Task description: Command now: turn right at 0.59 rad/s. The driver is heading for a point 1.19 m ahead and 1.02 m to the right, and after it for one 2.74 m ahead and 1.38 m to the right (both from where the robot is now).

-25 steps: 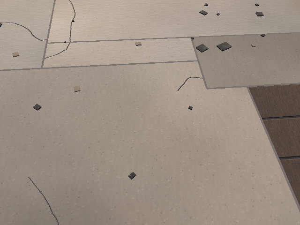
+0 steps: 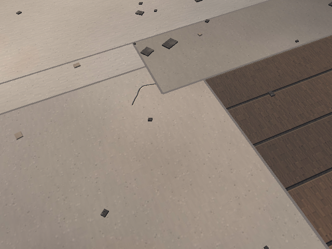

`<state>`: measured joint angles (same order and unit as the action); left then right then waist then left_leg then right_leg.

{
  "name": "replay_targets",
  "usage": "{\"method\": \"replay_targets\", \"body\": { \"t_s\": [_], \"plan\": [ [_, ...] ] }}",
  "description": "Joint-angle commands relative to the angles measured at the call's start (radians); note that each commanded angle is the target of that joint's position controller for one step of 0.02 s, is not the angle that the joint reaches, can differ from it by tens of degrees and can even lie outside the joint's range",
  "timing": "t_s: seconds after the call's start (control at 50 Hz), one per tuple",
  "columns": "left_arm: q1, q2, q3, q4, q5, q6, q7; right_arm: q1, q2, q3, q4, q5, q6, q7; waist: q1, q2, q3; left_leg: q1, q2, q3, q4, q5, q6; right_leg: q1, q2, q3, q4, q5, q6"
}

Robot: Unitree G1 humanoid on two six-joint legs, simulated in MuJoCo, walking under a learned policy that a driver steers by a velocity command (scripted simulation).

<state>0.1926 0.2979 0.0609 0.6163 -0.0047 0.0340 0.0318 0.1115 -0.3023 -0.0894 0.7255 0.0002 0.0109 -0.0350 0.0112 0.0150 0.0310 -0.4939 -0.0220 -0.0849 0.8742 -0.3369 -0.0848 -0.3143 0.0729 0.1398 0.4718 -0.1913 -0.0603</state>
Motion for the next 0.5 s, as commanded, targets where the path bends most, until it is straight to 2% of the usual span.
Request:
{"method": "replay_targets", "body": {
  "t_s": [0.02, 0.12, 0.16, 0.18, 0.2, 0.22, 0.24, 0.26, 0.28, 0.3, 0.34, 0.36, 0.4, 0.46, 0.5],
  "plan": [
    [-0.012, 0.186, 0.058, -0.072, 0.000, -0.004, 0.002, -0.045, -0.074, -0.015, -0.076, 0.005, -0.024, 0.009, 0.015, -0.166, -0.111, -0.010, -0.012, -0.015, -0.097, -0.026, 0.002, 0.148, -0.242, 0.316, -0.108, 0.165, -0.171],
    [-0.043, 0.185, 0.062, -0.082, -0.013, 0.007, -0.007, -0.012, -0.083, -0.019, -0.073, 0.014, -0.045, 0.028, 0.003, -0.179, -0.129, 0.111, -0.033, -0.017, -0.288, -0.024, 0.030, 0.168, -0.217, 0.409, -0.064, 0.268, -0.157],
    [-0.074, 0.173, 0.059, -0.089, -0.028, 0.014, -0.003, 0.048, -0.088, -0.026, -0.052, 0.011, -0.052, 0.034, -0.041, -0.161, -0.136, 0.262, -0.018, 0.003, -0.506, 0.157, 0.057, 0.115, -0.164, 0.390, -0.016, 0.224, -0.104],
    [-0.048, 0.140, 0.051, -0.091, -0.025, 0.014, 0.000, 0.074, -0.134, -0.038, -0.049, -0.001, -0.049, 0.030, -0.032, -0.089, -0.161, 0.392, 0.104, -0.076, -0.536, 0.240, 0.101, 0.015, -0.113, 0.335, 0.067, 0.046, -0.052],
    [0.020, 0.096, 0.040, -0.096, -0.018, 0.009, -0.005, 0.034, -0.218, -0.051, -0.064, -0.018, -0.036, 0.022, 0.037, 0.184, -0.140, 0.467, 0.309, -0.295, -0.548, 0.444, 0.226, -0.175, 0.049, 0.134, 0.265, -0.316, 0.018],
    [0.006, 0.176, 0.067, -0.095, -0.012, -0.003, -0.004, 0.038, -0.190, -0.047, -0.071, -0.045, -0.038, 0.025, 0.002, 0.239, -0.110, 0.392, 0.431, -0.423, -0.575, 0.519, 0.361, -0.269, 0.063, 0.051, 0.499, -0.471, 0.072],
    [0.024, 0.229, 0.087, -0.076, -0.009, -0.004, -0.005, -0.008, -0.143, -0.031, -0.089, -0.035, -0.040, 0.021, 0.020, 0.153, -0.092, 0.364, 0.415, -0.351, -0.565, 0.495, 0.362, -0.274, 0.007, 0.049, 0.641, -0.405, 0.099],
    [0.036, 0.221, 0.092, -0.053, -0.013, 0.004, -0.005, -0.051, -0.105, -0.021, -0.097, -0.023, -0.037, 0.015, 0.033, 0.114, -0.074, 0.347, 0.341, -0.251, -0.553, 0.443, 0.314, -0.274, -0.005, 0.035, 0.693, -0.341, 0.117],
    [0.049, 0.194, 0.087, -0.037, -0.011, 0.015, -0.002, -0.066, -0.089, -0.014, -0.104, -0.010, -0.035, 0.010, 0.029, 0.104, -0.062, 0.356, 0.291, -0.183, -0.545, 0.407, 0.283, -0.294, -0.008, 0.025, 0.741, -0.286, 0.134],
    [0.052, 0.168, 0.080, -0.035, -0.013, 0.023, -0.004, -0.063, -0.084, -0.008, -0.103, -0.003, -0.032, 0.005, 0.021, 0.109, -0.052, 0.360, 0.277, -0.142, -0.542, 0.436, 0.283, -0.309, -0.013, 0.012, 0.778, -0.254, 0.149],
    [0.012, 0.132, 0.067, -0.057, -0.024, 0.024, -0.010, -0.030, -0.093, -0.008, -0.096, -0.011, -0.021, -0.003, -0.006, 0.129, -0.044, 0.381, 0.248, -0.067, -0.554, 0.456, 0.291, -0.320, -0.030, -0.049, 0.727, -0.212, 0.166],
    [-0.018, 0.121, 0.061, -0.071, -0.027, 0.022, -0.011, -0.005, -0.101, -0.010, -0.091, -0.015, -0.015, -0.006, -0.027, 0.141, -0.049, 0.422, 0.254, -0.057, -0.554, 0.465, 0.300, -0.335, -0.044, -0.065, 0.676, -0.204, 0.174],
    [-0.054, 0.108, 0.052, -0.092, -0.022, 0.019, -0.015, 0.028, -0.126, -0.018, -0.084, -0.017, -0.007, -0.009, -0.054, 0.153, -0.070, 0.481, 0.284, -0.049, -0.550, 0.490, 0.316, -0.327, -0.075, -0.081, 0.581, -0.212, 0.183],
    [-0.060, 0.089, 0.038, -0.107, -0.012, 0.018, -0.027, 0.011, -0.165, -0.031, -0.085, -0.009, 0.000, 0.002, -0.057, 0.162, -0.090, 0.447, 0.306, 0.004, -0.546, 0.511, 0.316, -0.206, -0.107, -0.131, 0.427, -0.224, 0.169],
    [-0.046, 0.099, 0.040, -0.109, -0.015, 0.021, -0.034, 0.003, -0.181, -0.037, -0.082, 0.000, 0.001, 0.011, -0.051, 0.173, -0.093, 0.417, 0.316, 0.030, -0.537, 0.523, 0.310, -0.131, -0.103, -0.167, 0.341, -0.214, 0.151]
  ]
}}
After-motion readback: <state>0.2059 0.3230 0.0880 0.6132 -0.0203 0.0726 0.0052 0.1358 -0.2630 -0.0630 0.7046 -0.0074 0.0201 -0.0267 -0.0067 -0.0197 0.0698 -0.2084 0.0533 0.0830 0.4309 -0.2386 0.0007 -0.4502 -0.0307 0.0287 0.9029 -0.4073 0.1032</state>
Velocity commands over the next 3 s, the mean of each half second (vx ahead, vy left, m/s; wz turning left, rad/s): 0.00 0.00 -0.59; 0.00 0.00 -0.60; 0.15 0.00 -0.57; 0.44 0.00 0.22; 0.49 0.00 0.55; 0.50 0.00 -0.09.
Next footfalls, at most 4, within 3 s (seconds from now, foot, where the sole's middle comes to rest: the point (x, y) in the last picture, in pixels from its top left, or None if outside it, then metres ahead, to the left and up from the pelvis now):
0.18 left None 0.06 0.14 -0.78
0.62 right None -0.02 -0.12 -0.78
1.12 left None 0.11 0.06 -0.78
1.58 right None -0.05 -0.21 -0.78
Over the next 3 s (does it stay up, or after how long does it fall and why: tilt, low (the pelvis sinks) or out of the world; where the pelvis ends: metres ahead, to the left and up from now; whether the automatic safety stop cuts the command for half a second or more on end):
stays up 0.58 -0.54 -0.01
